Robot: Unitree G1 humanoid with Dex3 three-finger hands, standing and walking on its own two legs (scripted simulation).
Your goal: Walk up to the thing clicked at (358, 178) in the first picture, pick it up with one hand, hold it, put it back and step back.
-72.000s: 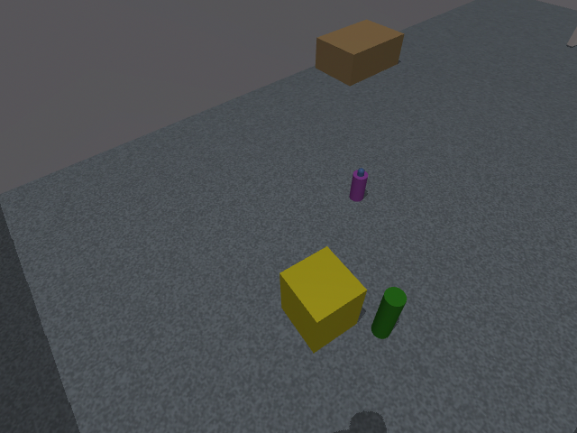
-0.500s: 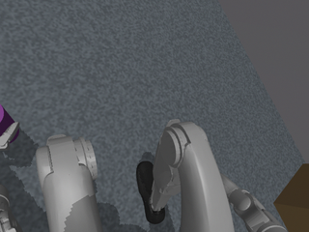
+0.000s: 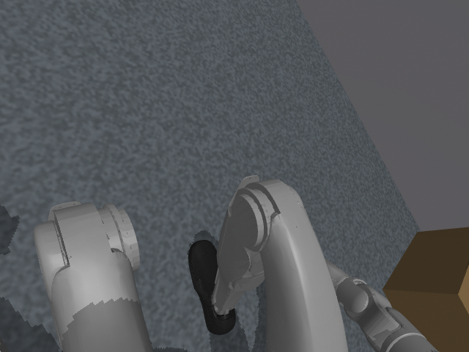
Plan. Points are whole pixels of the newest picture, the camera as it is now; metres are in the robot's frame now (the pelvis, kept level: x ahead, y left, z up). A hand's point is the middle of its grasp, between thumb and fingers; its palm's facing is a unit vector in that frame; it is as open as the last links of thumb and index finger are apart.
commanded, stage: lower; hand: left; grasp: from the side
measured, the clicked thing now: out of the picture +0.37 +0.31 -0.17
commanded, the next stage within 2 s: loosen in 0.40 s
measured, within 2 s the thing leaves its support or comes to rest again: rests again in 0.22 s
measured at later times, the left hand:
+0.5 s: hand out of the picture +0.37 +0.31 -0.18, palm faces +0.47 -0.88 -0.01, open 9.9 cm
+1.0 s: hand out of the picture +0.37 +0.31 -0.17, palm faces +0.46 -0.89 +0.00, open 14.0 cm
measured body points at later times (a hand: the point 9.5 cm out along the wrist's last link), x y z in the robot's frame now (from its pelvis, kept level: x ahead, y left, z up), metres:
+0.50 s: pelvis +0.00 +0.00 +0.00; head +0.21 +0.20 +0.34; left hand +0.34 +0.35 -0.18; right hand +0.18 -0.24 -0.03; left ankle +0.09 +0.12 -0.24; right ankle +0.14 -0.12 -0.24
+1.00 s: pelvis -0.01 +0.01 +0.00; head +0.20 +0.20 +0.34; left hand +0.34 +0.35 -0.17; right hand +0.18 -0.23 -0.02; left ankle +0.09 +0.12 -0.24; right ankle +0.14 -0.12 -0.24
